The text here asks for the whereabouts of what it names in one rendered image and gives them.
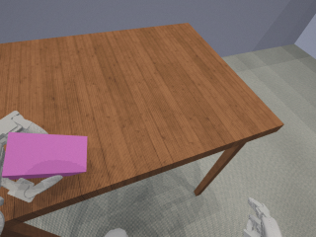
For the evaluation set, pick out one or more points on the table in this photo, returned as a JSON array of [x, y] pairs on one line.
[[149, 100]]

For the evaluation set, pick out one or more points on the sponge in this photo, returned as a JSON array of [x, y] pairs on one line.
[[40, 155]]

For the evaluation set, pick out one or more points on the robot left hand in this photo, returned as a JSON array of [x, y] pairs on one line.
[[22, 189]]

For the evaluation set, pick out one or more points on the robot right hand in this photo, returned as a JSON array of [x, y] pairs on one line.
[[266, 227]]

